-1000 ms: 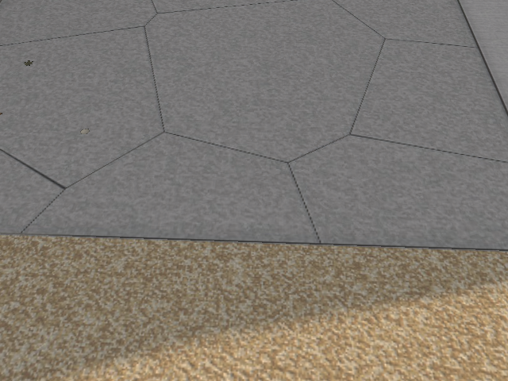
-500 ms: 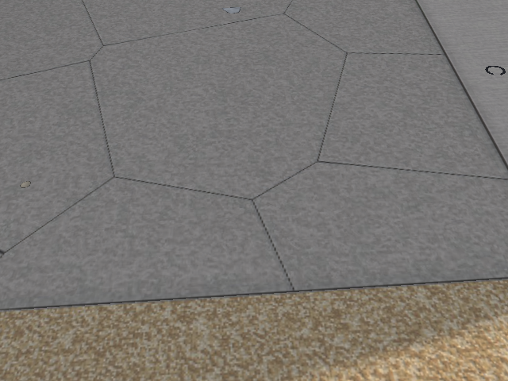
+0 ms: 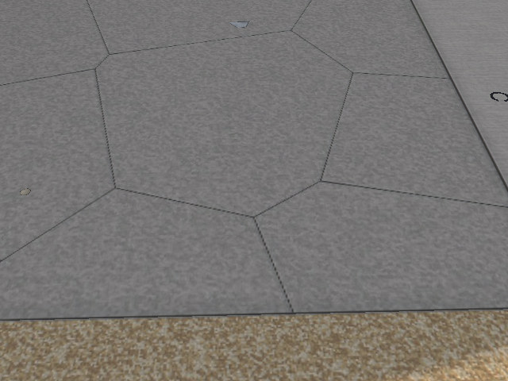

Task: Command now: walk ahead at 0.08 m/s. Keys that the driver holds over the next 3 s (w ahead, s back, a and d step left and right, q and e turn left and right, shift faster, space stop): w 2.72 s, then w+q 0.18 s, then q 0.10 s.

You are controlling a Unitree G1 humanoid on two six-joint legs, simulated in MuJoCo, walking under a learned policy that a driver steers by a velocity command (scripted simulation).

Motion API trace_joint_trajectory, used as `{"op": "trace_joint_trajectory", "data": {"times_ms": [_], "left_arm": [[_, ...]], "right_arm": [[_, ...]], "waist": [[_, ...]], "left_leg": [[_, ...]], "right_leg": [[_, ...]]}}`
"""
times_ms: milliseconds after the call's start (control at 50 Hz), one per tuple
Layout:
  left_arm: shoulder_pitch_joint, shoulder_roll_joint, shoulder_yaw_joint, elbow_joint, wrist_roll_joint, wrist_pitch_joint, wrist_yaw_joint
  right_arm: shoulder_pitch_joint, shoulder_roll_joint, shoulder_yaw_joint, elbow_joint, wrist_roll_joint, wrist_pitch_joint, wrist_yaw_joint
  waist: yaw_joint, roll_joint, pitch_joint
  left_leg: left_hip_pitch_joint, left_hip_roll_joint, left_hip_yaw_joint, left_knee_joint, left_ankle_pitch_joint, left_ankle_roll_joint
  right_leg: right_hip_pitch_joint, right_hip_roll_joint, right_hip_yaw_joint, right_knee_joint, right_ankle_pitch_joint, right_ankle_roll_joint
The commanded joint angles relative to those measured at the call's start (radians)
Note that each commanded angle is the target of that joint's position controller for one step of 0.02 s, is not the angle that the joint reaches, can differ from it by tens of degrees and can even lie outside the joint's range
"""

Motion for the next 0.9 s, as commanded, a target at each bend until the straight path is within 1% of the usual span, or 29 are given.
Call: {"op": "trace_joint_trajectory", "data": {"times_ms": [20, 40, 80, 120, 140, 180, 220, 260, 280, 300, 320, 340, 360, 380, 420, 460, 520, 580, 660, 720, 740, 760, 780, 800, 820, 840, 860, 880, 900], "left_arm": [[0.055, 0.082, 0.014, -0.008, 0.002, 0.0, 0.001], [0.056, 0.094, 0.021, -0.012, 0.004, 0.005, -0.002], [0.025, 0.085, 0.025, -0.04, 0.011, 0.004, -0.012], [-0.047, 0.041, 0.016, -0.09, 0.025, -0.015, -0.023], [-0.082, 0.048, 0.019, -0.115, 0.029, -0.025, -0.027], [-0.102, 0.076, 0.032, -0.147, 0.022, -0.046, -0.038], [-0.08, 0.081, 0.04, -0.16, 0.01, -0.061, -0.048], [0.095, 0.056, 0.048, -0.107, -0.002, -0.067, -0.052], [0.248, 0.091, 0.069, -0.054, -0.004, -0.069, -0.044], [0.4, 0.2, 0.097, -0.031, 0.013, -0.076, -0.028], [0.464, 0.224, 0.094, -0.003, 0.006, -0.061, -0.029], [0.323, 0.193, 0.08, -0.037, 0.008, -0.052, -0.025], [0.217, 0.16, 0.071, -0.076, 0.008, -0.055, -0.028], [0.156, 0.145, 0.062, -0.095, 0.007, -0.063, -0.029], [0.149, 0.094, 0.041, -0.089, 0.002, -0.079, -0.023], [0.216, 0.09, 0.031, -0.065, 0.005, -0.091, -0.021], [0.275, 0.101, 0.023, -0.049, 0.003, -0.093, -0.017], [0.293, 0.089, 0.012, -0.046, 0.004, -0.095, -0.015], [0.319, 0.1, 0.01, -0.035, 0.003, -0.103, -0.008], [0.289, 0.127, 0.017, -0.033, 0.009, -0.108, -0.004], [0.272, 0.141, 0.022, -0.035, 0.011, -0.108, -0.002], [0.256, 0.153, 0.026, -0.038, 0.015, -0.103, -0.002], [0.236, 0.158, 0.028, -0.044, 0.008, -0.098, -0.005], [0.255, 0.116, 0.018, -0.069, 0.0, -0.097, -0.013], [0.375, 0.022, 0.01, -0.075, -0.029, -0.09, -0.03], [0.255, 0.118, 0.032, -0.094, -0.004, -0.084, -0.027], [0.161, 0.129, 0.039, -0.13, 0.0, -0.088, -0.033], [0.13, 0.111, 0.039, -0.136, 0.002, -0.09, -0.035], [0.135, 0.094, 0.04, -0.132, 0.013, -0.081, -0.036]], "right_arm": [[0.106, -0.087, -0.017, 0.007, -0.004, 0.001, -0.001], [0.111, -0.101, -0.024, 0.003, -0.007, 0.004, 0.001], [0.153, -0.123, -0.036, -0.003, -0.006, 0.007, 0.005], [0.214, -0.158, -0.051, 0.012, -0.005, 0.002, 0.001], [0.22, -0.159, -0.055, 0.012, -0.008, -0.005, 0.001], [0.221, -0.161, -0.06, 0.007, -0.02, -0.024, 0.004], [0.189, -0.163, -0.064, -0.004, -0.017, -0.038, 0.007], [0.102, -0.163, -0.065, -0.031, -0.003, -0.043, 0.013], [0.071, -0.15, -0.06, -0.048, -0.001, -0.052, 0.019], [0.045, -0.09, -0.043, -0.097, 0.007, -0.062, 0.033], [0.047, -0.11, -0.054, -0.121, -0.01, -0.062, 0.04], [0.014, -0.112, -0.058, -0.129, -0.023, -0.054, 0.044], [-0.011, -0.091, -0.053, -0.132, -0.023, -0.055, 0.05], [-0.006, -0.072, -0.052, -0.128, -0.016, -0.059, 0.053], [0.039, -0.068, -0.056, -0.112, -0.024, -0.046, 0.06], [0.029, -0.075, -0.062, -0.12, -0.018, -0.032, 0.067], [-0.102, -0.08, -0.063, -0.167, -0.014, -0.022, 0.07], [-0.259, -0.07, -0.054, -0.227, -0.009, -0.023, 0.073], [-0.371, -0.063, -0.042, -0.274, 0.002, -0.029, 0.073], [-0.316, -0.096, -0.054, -0.276, 0.001, -0.039, 0.059], [-0.236, -0.114, -0.063, -0.254, 0.0, -0.045, 0.052], [-0.1, -0.135, -0.077, -0.21, 0.002, -0.053, 0.044], [0.055, -0.156, -0.091, -0.16, -0.007, -0.061, 0.036], [0.207, -0.238, -0.115, -0.133, -0.033, -0.064, 0.028], [0.188, -0.282, -0.125, -0.14, -0.038, -0.056, 0.04], [0.074, -0.238, -0.116, -0.152, -0.002, -0.051, 0.05], [-0.028, -0.178, -0.098, -0.173, 0.007, -0.055, 0.054], [-0.062, -0.127, -0.083, -0.171, 0.002, -0.064, 0.057], [-0.051, -0.098, -0.072, -0.159, 0.001, -0.074, 0.051]], "waist": [[-0.008, 0.009, 0.027], [-0.01, 0.03, 0.046], [-0.037, 0.084, 0.141], [-0.064, 0.162, 0.226], [-0.068, 0.153, 0.246], [-0.06, 0.13, 0.232], [-0.029, 0.113, 0.202], [0.073, 0.08, 0.144], [0.143, 0.01, 0.086], [0.197, -0.269, 0.018], [0.169, -0.309, -0.025], [0.088, -0.159, 0.056], [0.057, -0.06, 0.112], [0.022, -0.027, 0.115], [-0.017, -0.049, 0.09], [-0.023, -0.062, 0.066], [-0.005, -0.074, 0.076], [0.016, -0.079, 0.111], [0.035, -0.1, 0.129], [-0.01, -0.102, 0.083], [-0.047, -0.109, 0.035], [-0.1, -0.106, -0.037], [-0.169, -0.084, -0.112], [-0.2, 0.018, -0.227], [-0.106, 0.22, -0.298], [-0.087, 0.054, -0.187], [-0.056, 0.027, -0.052], [-0.027, -0.025, 0.005], [0.001, -0.024, 0.021]], "left_leg": [[-0.095, 0.081, -0.079, -0.071, -0.013, 0.048], [-0.115, 0.079, -0.096, -0.068, -0.161, 0.073], [-0.133, 0.141, -0.213, -0.125, -0.414, 0.131], [-0.084, 0.287, -0.386, -0.225, -0.489, 0.207], [-0.08, 0.327, -0.428, -0.239, -0.441, 0.234], [-0.015, 0.341, -0.422, -0.22, -0.278, 0.247], [-0.02, 0.309, -0.334, -0.172, -0.115, 0.218], [-0.224, 0.217, -0.191, -0.065, -0.012, 0.156], [-0.357, 0.148, -0.111, 0.101, 0.113, 0.121], [-0.536, 0.006, 0.048, 0.489, 0.031, 0.056], [-0.639, -0.059, 0.002, 0.728, -0.24, 0.058], [-0.678, 0.019, -0.059, 0.836, -0.177, 0.08], [-0.672, 0.061, -0.064, 0.838, -0.068, 0.087], [-0.628, 0.086, -0.065, 0.796, 0.008, 0.085], [-0.562, 0.099, -0.045, 0.737, 0.066, 0.063], [-0.578, 0.081, -0.015, 0.709, 0.103, 0.052], [-0.657, 0.073, 0.02, 0.634, 0.163, 0.034], [-0.656, 0.055, 0.056, 0.462, 0.231, 0.021], [-0.555, 0.016, 0.102, 0.246, 0.287, 0.05], [-0.435, -0.028, 0.113, 0.187, 0.223, 0.11], [-0.359, -0.052, 0.113, 0.183, 0.181, 0.13], [-0.238, -0.075, 0.109, 0.151, 0.162, 0.149], [-0.036, -0.049, 0.081, 0.081, 0.194, 0.169], [0.191, 0.18, -0.18, 0.062, 0.014, 0.215], [0.38, 0.422, -0.715, -0.088, -0.09, 0.37], [0.261, 0.365, -0.697, -0.169, -0.239, 0.324], [0.101, 0.342, -0.537, -0.202, -0.201, 0.288], [-0.01, 0.302, -0.437, -0.232, -0.064, 0.261], [-0.078, 0.262, -0.351, -0.24, 0.044, 0.233]], "right_leg": [[0.033, -0.081, 0.099, -0.024, -0.01, -0.033], [-0.01, -0.051, 0.078, 0.015, -0.179, -0.045], [-0.189, -0.012, 0.05, 0.112, -0.359, -0.053], [-0.351, -0.006, -0.04, 0.277, -0.263, -0.045], [-0.394, -0.039, -0.032, 0.329, -0.23, -0.047], [-0.456, -0.067, -0.007, 0.377, -0.256, -0.048], [-0.378, -0.068, -0.017, 0.299, -0.223, -0.045], [-0.011, 0.003, -0.077, 0.142, -0.101, -0.047], [0.236, 0.014, -0.029, 0.091, -0.097, -0.054], [0.384, -0.248, 0.403, -0.134, -0.345, -0.124], [0.387, -0.402, 0.741, -0.284, -0.384, -0.183], [0.284, -0.401, 0.672, -0.26, -0.443, -0.179], [0.187, -0.368, 0.56, -0.255, -0.371, -0.166], [0.129, -0.322, 0.453, -0.269, -0.254, -0.147], [0.104, -0.258, 0.304, -0.275, -0.025, -0.121], [0.15, -0.235, 0.217, -0.257, 0.207, -0.115], [0.191, -0.221, 0.151, -0.26, 0.365, -0.112], [0.176, -0.203, 0.107, -0.272, 0.447, -0.113], [0.197, -0.212, 0.075, -0.28, 0.543, -0.118], [0.276, -0.236, 0.05, -0.17, 0.845, -0.115], [0.305, -0.239, 0.042, -0.072, 0.968, -0.11], [0.315, -0.233, 0.035, 0.085, 1.012, -0.105], [0.225, -0.205, 0.015, 0.289, 0.89, -0.094], [0.029, -0.144, -0.018, 0.604, 0.502, -0.085], [-0.332, 0.06, 0.006, 0.968, -0.325, -0.055], [-0.426, -0.009, 0.116, 0.999, -0.235, -0.083], [-0.44, -0.053, 0.104, 0.944, -0.128, -0.085], [-0.399, -0.084, 0.1, 0.889, -0.076, -0.083], [-0.35, -0.105, 0.099, 0.845, -0.061, -0.074]]}}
